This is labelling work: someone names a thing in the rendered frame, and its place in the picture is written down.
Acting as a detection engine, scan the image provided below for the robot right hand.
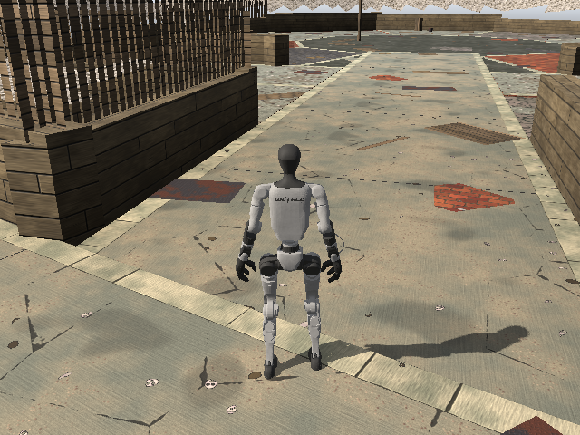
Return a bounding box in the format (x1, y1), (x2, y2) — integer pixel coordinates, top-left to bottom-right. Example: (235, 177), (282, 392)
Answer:
(321, 259), (342, 283)

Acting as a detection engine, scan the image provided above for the right robot upper arm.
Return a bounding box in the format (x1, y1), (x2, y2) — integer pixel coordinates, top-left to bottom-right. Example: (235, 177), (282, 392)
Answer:
(308, 183), (332, 234)

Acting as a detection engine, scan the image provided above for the robot right forearm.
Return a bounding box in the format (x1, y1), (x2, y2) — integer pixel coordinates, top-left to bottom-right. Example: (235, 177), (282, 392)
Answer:
(323, 220), (340, 262)

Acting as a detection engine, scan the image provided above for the left robot upper arm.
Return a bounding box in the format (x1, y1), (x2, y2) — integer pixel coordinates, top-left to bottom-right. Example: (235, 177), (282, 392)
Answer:
(247, 183), (271, 234)

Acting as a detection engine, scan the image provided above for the robot left forearm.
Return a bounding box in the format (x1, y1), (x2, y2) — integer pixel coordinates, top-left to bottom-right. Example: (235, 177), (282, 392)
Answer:
(238, 220), (256, 261)

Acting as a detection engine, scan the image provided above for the left robot thigh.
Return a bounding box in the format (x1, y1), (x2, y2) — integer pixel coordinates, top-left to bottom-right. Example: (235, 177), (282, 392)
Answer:
(259, 253), (279, 320)

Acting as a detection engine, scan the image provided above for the robot right foot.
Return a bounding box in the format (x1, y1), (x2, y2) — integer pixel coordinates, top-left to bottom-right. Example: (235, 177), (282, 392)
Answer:
(308, 347), (322, 371)

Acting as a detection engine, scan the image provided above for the robot left hand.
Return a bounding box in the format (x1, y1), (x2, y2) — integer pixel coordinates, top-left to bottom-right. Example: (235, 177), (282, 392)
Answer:
(236, 258), (256, 282)

